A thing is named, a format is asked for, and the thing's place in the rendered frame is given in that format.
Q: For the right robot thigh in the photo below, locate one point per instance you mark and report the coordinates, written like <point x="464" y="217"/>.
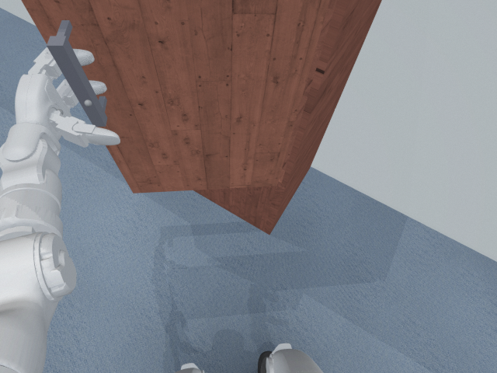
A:
<point x="291" y="361"/>

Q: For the robot left forearm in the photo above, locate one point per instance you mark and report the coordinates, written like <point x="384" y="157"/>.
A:
<point x="30" y="189"/>

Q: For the cupboard door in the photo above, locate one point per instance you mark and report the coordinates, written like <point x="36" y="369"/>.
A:
<point x="203" y="94"/>

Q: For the handle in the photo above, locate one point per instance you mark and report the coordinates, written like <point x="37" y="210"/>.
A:
<point x="69" y="65"/>

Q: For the robot left upper arm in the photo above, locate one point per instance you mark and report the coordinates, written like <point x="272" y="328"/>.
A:
<point x="35" y="273"/>

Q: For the left robot hand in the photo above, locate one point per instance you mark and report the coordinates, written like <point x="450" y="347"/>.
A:
<point x="37" y="102"/>

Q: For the robot left shin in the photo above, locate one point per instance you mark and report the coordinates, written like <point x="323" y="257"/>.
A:
<point x="189" y="365"/>

